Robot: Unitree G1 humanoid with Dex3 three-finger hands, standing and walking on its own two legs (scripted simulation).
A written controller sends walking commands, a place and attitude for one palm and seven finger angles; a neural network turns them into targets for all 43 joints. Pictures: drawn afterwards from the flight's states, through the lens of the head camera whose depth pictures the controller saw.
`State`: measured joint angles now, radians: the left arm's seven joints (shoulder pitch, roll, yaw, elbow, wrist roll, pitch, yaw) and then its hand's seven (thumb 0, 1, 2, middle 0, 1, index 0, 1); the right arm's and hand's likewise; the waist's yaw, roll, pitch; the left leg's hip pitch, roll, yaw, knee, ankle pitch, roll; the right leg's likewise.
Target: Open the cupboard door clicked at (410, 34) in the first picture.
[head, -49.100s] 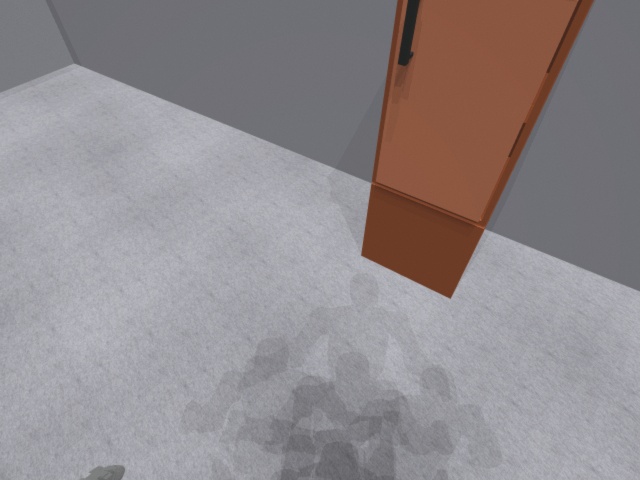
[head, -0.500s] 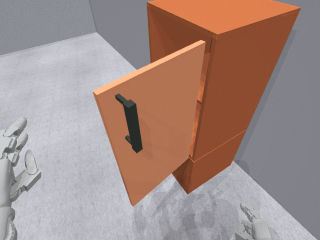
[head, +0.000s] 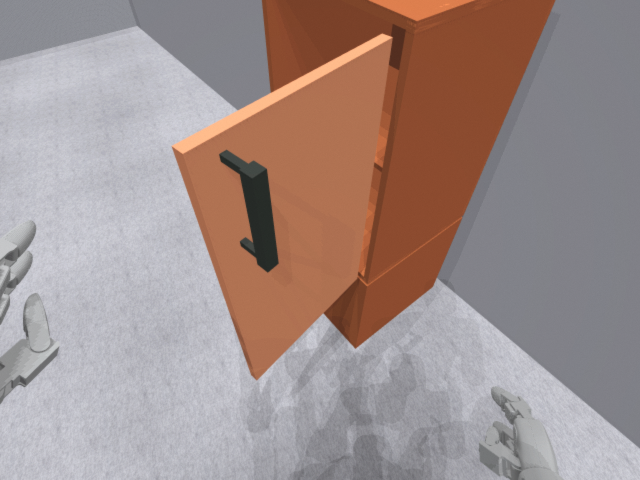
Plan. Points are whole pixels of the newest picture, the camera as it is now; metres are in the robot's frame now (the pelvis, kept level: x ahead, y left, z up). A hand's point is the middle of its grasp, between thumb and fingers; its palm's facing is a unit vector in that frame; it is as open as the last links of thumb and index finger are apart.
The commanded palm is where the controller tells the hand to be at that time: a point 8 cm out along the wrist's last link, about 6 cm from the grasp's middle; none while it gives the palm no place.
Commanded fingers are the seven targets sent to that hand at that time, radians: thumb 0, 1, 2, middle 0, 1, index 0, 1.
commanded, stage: step back with the hand held close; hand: left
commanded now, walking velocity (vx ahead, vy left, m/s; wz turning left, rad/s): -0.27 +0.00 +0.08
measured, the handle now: (250, 215) +0.37 +0.11 +0.15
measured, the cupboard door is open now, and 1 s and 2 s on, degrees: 100 100 100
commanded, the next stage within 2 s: stop stepping back and stand still in 0.72 s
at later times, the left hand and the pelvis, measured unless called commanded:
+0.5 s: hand out of the picture +0.09 +0.30 +0.15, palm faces +0.46 -0.78 -0.42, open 7.4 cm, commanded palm +0.02 +0.34 +0.18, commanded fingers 0.00 0.90 0.90 -0.20 -0.30 -0.20 -0.30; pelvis -0.11 +0.03 -0.01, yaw +2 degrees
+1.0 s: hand out of the picture -0.02 +0.30 +0.15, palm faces +0.36 -0.83 -0.42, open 7.4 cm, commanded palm -0.08 +0.34 +0.18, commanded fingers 0.00 0.90 0.90 -0.20 -0.30 -0.20 -0.30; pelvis -0.23 +0.04 -0.01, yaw -2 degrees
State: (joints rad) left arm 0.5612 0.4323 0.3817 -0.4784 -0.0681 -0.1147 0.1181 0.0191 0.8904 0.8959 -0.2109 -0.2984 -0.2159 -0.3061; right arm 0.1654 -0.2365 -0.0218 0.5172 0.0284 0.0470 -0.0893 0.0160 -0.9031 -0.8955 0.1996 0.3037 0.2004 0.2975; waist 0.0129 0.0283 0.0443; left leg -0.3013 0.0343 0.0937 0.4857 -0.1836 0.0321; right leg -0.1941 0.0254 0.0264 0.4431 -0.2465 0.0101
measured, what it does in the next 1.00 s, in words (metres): walks backwards: right foot, then left foot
